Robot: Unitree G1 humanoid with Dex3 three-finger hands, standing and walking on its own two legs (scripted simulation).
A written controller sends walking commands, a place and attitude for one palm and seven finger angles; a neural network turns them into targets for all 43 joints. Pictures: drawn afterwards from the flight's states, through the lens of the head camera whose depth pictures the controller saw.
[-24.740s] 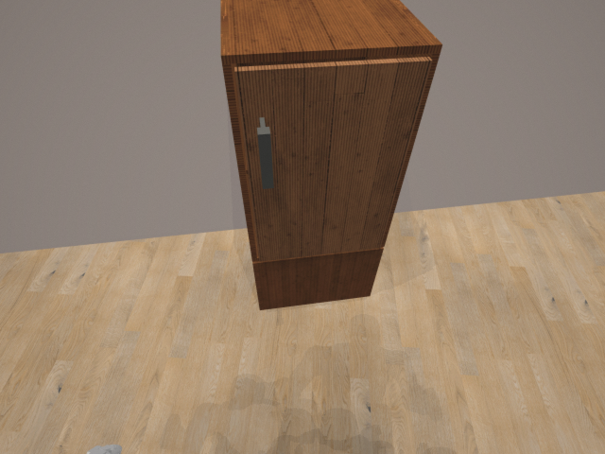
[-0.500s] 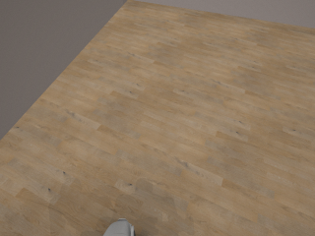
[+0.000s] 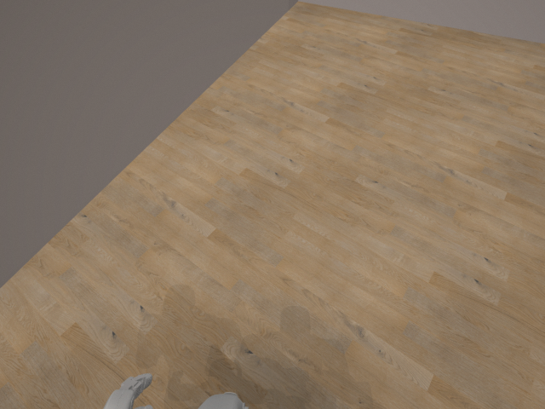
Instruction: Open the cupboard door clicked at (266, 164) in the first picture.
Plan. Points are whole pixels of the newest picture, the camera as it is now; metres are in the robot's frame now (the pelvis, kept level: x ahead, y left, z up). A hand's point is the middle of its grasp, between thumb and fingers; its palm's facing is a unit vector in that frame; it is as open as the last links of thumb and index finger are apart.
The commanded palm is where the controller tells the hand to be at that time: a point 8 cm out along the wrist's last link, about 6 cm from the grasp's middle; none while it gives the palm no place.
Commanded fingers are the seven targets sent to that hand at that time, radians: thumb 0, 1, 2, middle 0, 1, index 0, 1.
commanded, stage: turn to face it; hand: left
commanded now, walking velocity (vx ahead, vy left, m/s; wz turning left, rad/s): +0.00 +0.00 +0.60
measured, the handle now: out of the picture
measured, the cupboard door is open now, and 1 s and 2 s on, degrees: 43 43 43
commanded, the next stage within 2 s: none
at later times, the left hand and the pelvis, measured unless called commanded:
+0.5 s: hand out of the picture +0.07 +0.22 -0.15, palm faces +0.34 -0.89 -0.30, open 7.4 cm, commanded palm none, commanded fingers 0.00 0.90 0.90 -0.20 -0.30 -0.20 -0.30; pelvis +0.06 -0.02 +0.00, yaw +18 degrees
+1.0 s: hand out of the picture +0.00 +0.16 -0.17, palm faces +0.62 -0.75 -0.23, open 7.4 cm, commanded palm none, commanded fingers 0.00 0.90 0.90 -0.20 -0.30 -0.20 -0.30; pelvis +0.08 -0.04 +0.00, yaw +37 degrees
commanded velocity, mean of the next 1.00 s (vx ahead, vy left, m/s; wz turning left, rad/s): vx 0.00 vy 0.00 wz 0.60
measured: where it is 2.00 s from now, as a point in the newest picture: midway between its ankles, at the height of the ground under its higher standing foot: outside the picture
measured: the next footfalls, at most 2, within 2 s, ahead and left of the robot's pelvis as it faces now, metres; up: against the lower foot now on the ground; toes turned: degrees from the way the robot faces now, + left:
left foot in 0.26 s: +0.08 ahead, +0.14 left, +0.00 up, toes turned +17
right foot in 0.54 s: +0.16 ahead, -0.14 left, +0.00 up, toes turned +16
